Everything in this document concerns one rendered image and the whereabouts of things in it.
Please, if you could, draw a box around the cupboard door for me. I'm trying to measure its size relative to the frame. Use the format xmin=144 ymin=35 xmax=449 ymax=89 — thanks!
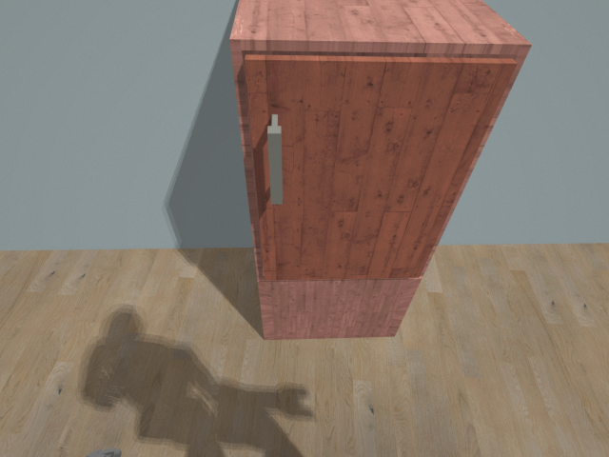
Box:
xmin=245 ymin=54 xmax=517 ymax=281

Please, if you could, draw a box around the handle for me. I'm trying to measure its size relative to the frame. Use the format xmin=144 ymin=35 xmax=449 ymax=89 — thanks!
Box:
xmin=267 ymin=114 xmax=283 ymax=205

